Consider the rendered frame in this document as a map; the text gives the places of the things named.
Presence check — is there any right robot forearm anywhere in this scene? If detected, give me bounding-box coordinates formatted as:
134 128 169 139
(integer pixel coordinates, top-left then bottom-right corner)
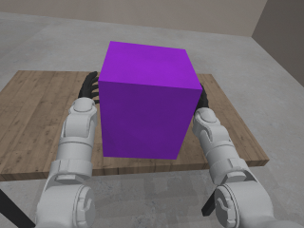
192 107 274 214

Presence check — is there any table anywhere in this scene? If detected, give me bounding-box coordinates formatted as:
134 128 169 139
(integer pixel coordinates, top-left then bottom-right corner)
0 70 270 228

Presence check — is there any robot right upper arm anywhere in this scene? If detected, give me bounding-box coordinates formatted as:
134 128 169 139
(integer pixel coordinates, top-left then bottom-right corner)
214 180 304 228

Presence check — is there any left robot forearm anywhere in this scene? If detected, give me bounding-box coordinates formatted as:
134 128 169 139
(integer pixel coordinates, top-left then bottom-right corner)
35 97 98 224

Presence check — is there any carton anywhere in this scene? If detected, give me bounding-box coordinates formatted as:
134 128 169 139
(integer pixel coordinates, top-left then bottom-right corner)
98 41 203 160

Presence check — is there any left robot hand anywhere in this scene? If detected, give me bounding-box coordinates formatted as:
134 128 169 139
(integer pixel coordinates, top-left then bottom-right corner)
78 71 100 105

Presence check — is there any right robot hand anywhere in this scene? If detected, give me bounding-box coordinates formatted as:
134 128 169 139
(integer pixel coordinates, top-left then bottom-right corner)
193 84 209 116

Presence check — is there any robot left upper arm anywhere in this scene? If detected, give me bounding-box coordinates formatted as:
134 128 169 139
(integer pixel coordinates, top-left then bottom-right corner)
34 184 96 228

